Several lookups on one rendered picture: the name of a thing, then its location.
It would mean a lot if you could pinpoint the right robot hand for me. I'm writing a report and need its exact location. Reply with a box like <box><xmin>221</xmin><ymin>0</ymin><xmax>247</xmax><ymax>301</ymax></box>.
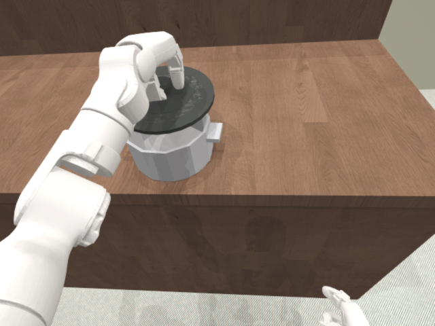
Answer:
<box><xmin>319</xmin><ymin>286</ymin><xmax>370</xmax><ymax>326</ymax></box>

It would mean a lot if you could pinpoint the left robot forearm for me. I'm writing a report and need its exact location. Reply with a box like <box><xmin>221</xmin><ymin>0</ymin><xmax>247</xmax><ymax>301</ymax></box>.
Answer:
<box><xmin>14</xmin><ymin>39</ymin><xmax>156</xmax><ymax>225</ymax></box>

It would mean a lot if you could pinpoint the lid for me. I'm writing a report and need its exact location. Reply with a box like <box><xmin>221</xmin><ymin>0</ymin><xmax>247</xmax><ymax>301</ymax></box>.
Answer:
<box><xmin>134</xmin><ymin>66</ymin><xmax>215</xmax><ymax>135</ymax></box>

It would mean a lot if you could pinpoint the knob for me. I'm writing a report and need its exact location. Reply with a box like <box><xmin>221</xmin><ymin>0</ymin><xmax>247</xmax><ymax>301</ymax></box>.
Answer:
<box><xmin>158</xmin><ymin>76</ymin><xmax>173</xmax><ymax>96</ymax></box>

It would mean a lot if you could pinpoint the pot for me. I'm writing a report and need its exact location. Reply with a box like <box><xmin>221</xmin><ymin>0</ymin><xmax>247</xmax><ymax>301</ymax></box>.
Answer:
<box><xmin>126</xmin><ymin>113</ymin><xmax>223</xmax><ymax>182</ymax></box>

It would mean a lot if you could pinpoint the robot left upper arm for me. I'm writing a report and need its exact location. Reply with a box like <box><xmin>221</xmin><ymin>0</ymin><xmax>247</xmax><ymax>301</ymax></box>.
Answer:
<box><xmin>0</xmin><ymin>166</ymin><xmax>111</xmax><ymax>326</ymax></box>

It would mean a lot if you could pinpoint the table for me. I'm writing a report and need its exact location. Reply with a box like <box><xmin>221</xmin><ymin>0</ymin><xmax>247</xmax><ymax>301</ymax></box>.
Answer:
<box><xmin>0</xmin><ymin>0</ymin><xmax>435</xmax><ymax>300</ymax></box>

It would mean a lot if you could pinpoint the left robot hand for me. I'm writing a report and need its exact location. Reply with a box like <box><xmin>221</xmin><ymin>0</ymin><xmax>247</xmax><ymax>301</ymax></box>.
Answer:
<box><xmin>117</xmin><ymin>31</ymin><xmax>184</xmax><ymax>102</ymax></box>

